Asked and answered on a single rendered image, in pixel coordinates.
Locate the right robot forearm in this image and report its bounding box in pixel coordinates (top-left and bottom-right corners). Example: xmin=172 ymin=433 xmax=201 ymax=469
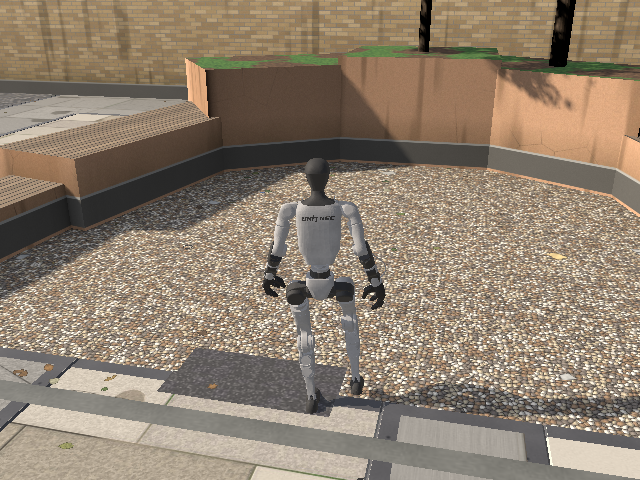
xmin=359 ymin=241 xmax=382 ymax=287

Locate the robot right upper arm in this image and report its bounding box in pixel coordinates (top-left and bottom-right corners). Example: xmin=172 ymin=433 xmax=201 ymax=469
xmin=339 ymin=201 xmax=368 ymax=257

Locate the humanoid robot head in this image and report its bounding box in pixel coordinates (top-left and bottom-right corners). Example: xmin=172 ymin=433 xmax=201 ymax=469
xmin=301 ymin=158 xmax=335 ymax=206

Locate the left robot forearm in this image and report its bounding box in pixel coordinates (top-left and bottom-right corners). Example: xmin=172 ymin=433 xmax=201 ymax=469
xmin=264 ymin=241 xmax=282 ymax=280

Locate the robot left hand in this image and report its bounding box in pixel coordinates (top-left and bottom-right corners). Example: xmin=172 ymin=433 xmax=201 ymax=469
xmin=262 ymin=276 xmax=286 ymax=297

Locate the robot left upper arm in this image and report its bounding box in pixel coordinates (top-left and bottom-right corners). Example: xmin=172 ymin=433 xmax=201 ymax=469
xmin=271 ymin=202 xmax=298 ymax=257

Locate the left robot thigh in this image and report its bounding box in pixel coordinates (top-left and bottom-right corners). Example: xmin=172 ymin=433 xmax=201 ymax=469
xmin=286 ymin=280 xmax=315 ymax=353

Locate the robot right hand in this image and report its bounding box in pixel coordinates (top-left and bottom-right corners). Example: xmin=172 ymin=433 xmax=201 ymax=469
xmin=362 ymin=283 xmax=386 ymax=310

